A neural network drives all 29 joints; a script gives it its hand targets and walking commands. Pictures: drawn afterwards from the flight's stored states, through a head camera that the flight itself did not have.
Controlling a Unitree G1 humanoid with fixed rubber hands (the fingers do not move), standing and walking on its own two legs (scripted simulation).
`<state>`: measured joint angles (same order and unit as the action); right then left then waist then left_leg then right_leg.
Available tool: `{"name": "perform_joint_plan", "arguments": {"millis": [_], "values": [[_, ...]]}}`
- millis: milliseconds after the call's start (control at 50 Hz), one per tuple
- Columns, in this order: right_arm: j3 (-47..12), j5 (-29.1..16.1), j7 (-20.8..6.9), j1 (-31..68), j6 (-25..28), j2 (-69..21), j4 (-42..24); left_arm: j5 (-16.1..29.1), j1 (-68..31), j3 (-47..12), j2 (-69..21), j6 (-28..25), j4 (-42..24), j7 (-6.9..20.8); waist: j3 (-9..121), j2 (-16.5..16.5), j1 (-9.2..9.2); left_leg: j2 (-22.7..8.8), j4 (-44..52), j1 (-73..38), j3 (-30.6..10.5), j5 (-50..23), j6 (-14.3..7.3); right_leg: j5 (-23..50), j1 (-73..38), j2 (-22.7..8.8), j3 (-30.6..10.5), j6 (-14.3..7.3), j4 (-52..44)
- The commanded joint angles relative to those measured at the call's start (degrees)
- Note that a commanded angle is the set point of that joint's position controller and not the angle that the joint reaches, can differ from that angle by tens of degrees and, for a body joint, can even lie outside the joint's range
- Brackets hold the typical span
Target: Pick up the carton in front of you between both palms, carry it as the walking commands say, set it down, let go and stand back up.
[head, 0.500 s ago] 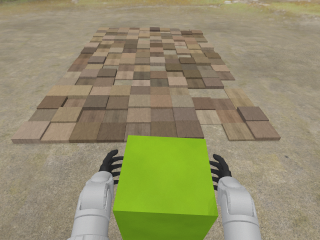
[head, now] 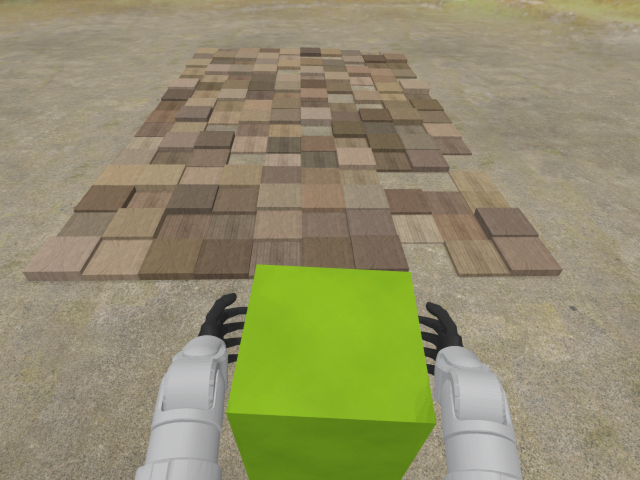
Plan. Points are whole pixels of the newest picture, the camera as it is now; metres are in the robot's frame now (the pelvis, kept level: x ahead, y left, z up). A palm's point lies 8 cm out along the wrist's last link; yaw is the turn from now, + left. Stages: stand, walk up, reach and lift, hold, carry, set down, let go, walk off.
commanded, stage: hold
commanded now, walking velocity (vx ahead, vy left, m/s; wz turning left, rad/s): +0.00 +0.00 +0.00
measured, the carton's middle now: (327, 380) +0.30 +0.00 -0.02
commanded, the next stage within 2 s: carry in 0.66 s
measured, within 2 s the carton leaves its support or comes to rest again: neither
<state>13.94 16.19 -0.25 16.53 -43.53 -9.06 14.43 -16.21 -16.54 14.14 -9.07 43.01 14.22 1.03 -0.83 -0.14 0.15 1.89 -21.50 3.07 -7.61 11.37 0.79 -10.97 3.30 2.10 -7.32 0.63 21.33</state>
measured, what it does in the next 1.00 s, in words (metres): lifts its right foot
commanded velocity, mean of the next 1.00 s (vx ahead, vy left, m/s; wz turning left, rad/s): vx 0.19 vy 0.00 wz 0.00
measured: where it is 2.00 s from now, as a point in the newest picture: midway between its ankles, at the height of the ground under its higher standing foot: (308, 417)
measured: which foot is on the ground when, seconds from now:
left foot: down 0.00-1.00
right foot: down 0.00-0.88, up 0.90-1.00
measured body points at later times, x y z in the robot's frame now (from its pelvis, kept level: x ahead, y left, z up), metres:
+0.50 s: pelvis +0.00 +0.00 +0.00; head -0.04 +0.00 +0.45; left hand +0.30 +0.15 +0.04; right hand +0.30 -0.15 +0.04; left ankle +0.01 +0.13 -0.75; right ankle +0.02 -0.13 -0.75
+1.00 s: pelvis +0.07 +0.02 +0.00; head +0.05 +0.02 +0.45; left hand +0.36 +0.17 +0.08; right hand +0.36 -0.13 +0.07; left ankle +0.01 +0.14 -0.75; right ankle +0.06 -0.10 -0.72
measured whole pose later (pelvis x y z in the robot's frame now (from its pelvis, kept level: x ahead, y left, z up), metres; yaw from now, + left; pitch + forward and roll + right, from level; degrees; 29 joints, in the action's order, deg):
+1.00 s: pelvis +0.07 +0.02 +0.00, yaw -1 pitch +5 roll -1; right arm 5.9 7.7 4.6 10.3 -58.1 -7.8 -8.5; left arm -6.6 -9.1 8.0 -7.3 58.2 -10.7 -4.2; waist 9.0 -1.4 0.2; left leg -2.6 -24.0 11.3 1.4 17.4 0.2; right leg -25.5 22.0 -1.3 5.1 0.6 37.9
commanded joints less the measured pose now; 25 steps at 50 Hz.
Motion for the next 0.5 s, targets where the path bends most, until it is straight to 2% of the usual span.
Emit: {"name": "perform_joint_plan", "arguments": {"millis": [0,240,480], "values": [[-32.2,-15.5,-13.3,29.1,1.9,-52.4,-2.5,15.0,-27.9,-31.8,-52.3,-1.3,-1.4,13.0,13.2,0.1,-0.01,3.4,3.4,-1.9,4.0,-8.3,0.3,7.8,-3.0,3.2,3.7,0.5,-3.3],[-32.9,-16.0,-13.1,26.3,1.6,-51.7,-4.8,15.6,-25.0,-32.6,-51.9,-1.0,-3.5,12.6,13.4,-0.1,-0.05,3.5,3.6,-2.7,3.6,-11.6,0.5,10.8,-3.7,3.5,3.5,0.6,-3.4],[-32.8,-16.0,-13.1,26.7,1.6,-51.6,-4.7,15.6,-25.4,-32.5,-51.8,-0.9,-3.4,12.7,12.9,0.0,0.0,3.5,3.7,-2.1,3.6,-9.9,0.4,9.1,-3.1,3.4,3.5,0.4,-3.4]]}}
